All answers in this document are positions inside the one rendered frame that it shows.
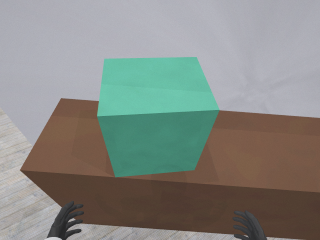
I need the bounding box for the robot left hand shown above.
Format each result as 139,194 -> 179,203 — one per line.
47,201 -> 84,240

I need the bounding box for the carton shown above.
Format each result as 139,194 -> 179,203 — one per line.
97,57 -> 220,177

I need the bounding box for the pedestal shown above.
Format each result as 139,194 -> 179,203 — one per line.
20,98 -> 320,240

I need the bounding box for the robot right hand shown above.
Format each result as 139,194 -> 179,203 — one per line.
232,210 -> 268,240

